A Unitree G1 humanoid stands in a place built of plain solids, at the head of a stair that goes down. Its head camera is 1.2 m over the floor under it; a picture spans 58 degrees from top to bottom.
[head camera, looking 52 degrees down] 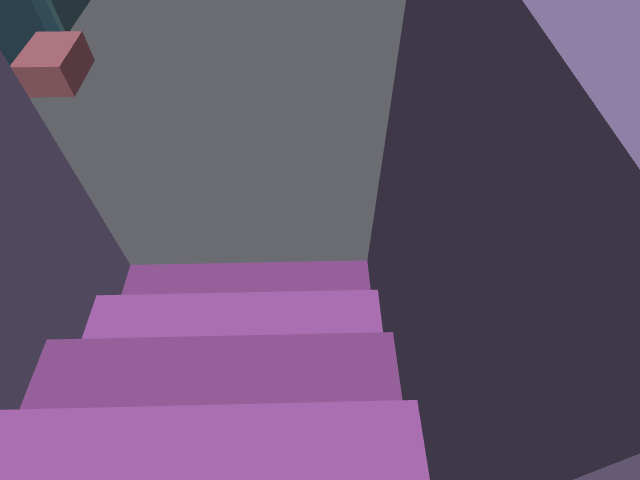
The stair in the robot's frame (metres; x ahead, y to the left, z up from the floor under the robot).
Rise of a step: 0.21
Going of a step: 0.30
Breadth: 1.23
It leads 1 degrees to the left of straight ahead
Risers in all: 4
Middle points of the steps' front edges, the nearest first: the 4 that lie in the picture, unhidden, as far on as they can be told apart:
0.37 0.34 0.00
0.67 0.35 -0.21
0.98 0.36 -0.42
1.28 0.36 -0.62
